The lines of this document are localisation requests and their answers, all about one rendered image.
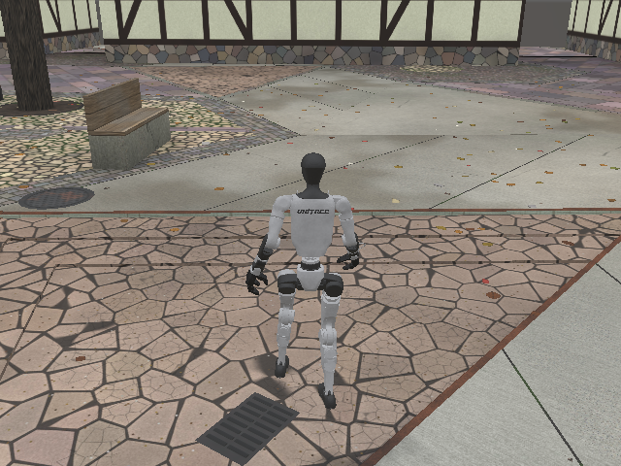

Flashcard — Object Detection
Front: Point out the left robot upper arm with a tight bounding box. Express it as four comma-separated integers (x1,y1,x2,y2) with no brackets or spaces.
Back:
265,194,293,250

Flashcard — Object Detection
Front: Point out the robot left hand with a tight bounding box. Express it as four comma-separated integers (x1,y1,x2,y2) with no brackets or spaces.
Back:
245,270,268,295

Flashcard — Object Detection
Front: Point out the right robot upper arm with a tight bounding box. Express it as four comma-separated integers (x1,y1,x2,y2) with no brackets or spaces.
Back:
332,195,357,247

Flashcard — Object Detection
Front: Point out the robot right hand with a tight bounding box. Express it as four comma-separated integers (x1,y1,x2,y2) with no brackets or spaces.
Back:
337,254,359,270

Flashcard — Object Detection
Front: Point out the robot right shin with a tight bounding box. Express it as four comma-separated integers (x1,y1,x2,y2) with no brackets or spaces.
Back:
320,328,338,395

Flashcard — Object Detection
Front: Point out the robot left forearm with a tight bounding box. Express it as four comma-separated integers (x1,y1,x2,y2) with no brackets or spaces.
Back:
249,234,273,276

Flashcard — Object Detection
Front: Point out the robot right forearm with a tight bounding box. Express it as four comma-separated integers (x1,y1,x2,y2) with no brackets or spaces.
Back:
345,232,359,260

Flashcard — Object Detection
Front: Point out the right robot foot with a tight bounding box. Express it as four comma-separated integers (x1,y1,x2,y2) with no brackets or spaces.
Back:
318,383,337,410

